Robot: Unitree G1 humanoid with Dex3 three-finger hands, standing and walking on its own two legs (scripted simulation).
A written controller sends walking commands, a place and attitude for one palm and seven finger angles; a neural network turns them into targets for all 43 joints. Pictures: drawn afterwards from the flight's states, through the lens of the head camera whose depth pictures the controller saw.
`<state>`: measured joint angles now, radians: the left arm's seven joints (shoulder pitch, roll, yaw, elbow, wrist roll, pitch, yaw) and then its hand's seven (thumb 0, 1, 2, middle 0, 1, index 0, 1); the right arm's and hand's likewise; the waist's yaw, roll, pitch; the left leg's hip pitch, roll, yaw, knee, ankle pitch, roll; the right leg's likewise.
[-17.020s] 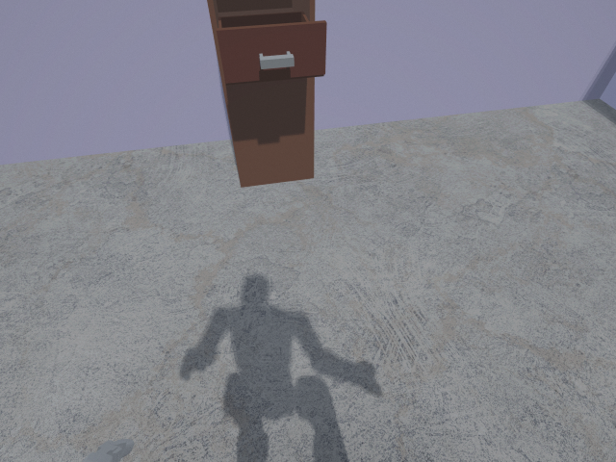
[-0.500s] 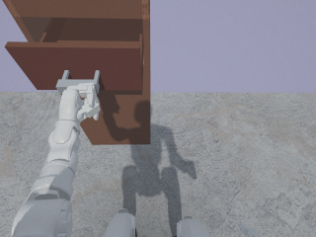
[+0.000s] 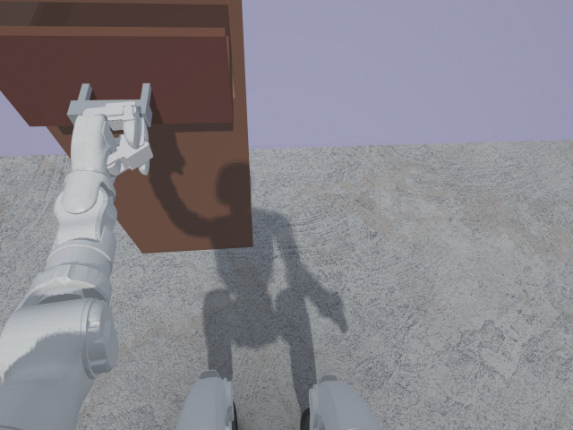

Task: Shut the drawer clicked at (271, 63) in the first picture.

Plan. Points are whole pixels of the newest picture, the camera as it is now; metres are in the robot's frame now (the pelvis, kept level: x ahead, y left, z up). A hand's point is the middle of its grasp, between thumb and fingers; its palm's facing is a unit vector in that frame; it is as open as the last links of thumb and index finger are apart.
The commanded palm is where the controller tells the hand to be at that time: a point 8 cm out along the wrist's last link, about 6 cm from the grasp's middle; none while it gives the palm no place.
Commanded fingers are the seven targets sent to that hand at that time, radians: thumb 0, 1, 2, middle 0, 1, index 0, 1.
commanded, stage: push the drawer shut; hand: left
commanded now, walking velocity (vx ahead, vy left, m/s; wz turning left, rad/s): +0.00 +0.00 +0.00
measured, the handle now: (114, 102) +0.57 +0.22 +0.08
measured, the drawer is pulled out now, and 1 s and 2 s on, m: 0.07 0.00 0.00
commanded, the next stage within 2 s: pull the fist back off the drawer in 0.78 s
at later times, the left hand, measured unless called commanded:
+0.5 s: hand (147, 110) +0.55 +0.17 +0.08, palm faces +0.02 -1.00 -0.04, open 3.1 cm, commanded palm +0.55 +0.21 +0.08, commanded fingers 0.00 0.90 0.90 -1.40 -1.60 -1.40 -1.60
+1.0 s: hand (143, 106) +0.56 +0.18 +0.08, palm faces +0.03 -1.00 -0.06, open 3.1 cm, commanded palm +0.58 +0.21 +0.08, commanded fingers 0.00 0.90 0.90 -1.40 -1.60 -1.40 -1.60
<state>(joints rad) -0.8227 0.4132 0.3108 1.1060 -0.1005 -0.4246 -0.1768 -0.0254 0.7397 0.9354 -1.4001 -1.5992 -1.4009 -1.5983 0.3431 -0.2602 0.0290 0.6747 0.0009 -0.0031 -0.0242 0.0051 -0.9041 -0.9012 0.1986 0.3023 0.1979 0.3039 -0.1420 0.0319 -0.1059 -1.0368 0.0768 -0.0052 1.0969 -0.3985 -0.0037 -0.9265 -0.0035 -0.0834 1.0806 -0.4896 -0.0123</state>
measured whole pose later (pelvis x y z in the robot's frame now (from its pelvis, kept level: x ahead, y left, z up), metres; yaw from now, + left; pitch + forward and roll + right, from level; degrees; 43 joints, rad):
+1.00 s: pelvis -0.02 +0.02 -0.02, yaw -1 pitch +26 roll -5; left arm -1.19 0.59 0.31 1.31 0.01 -0.33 -0.10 0.00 0.62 0.95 -1.40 -1.60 -1.40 -1.60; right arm 0.39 -0.27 0.07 0.67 -0.05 -0.01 -0.01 0.00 -0.90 -0.90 0.20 0.30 0.20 0.30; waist -0.25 0.04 -0.10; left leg -1.25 0.07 -0.03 1.18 -0.38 0.02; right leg -1.11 0.00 -0.10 1.12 -0.46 0.01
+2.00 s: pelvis +0.06 +0.01 +0.04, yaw -2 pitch +16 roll -2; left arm -0.39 0.30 0.29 0.58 -0.17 -0.25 -0.12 0.02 0.90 0.91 -1.40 -1.60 -1.40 -1.60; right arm 0.35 -0.24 0.01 0.56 0.03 0.08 0.01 0.01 -0.91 -0.90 0.20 0.30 0.20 0.30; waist -0.09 0.04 -0.14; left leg -0.74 0.08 0.05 0.89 -0.43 0.01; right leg -0.64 0.01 -0.03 0.84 -0.47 0.01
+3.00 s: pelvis +0.05 +0.00 +0.09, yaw +1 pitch -5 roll +0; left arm 0.56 0.32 0.29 -0.46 -0.08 -0.11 0.10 0.01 0.90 0.90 -1.40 -1.60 -1.41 -1.60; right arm 0.20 -0.24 0.02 0.61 0.01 -0.09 -0.08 0.01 -0.90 -0.90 0.20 0.30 0.20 0.30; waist 0.06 0.08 0.01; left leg -0.14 0.04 0.04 0.45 -0.23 0.00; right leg -0.03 -0.01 -0.05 0.40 -0.29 0.00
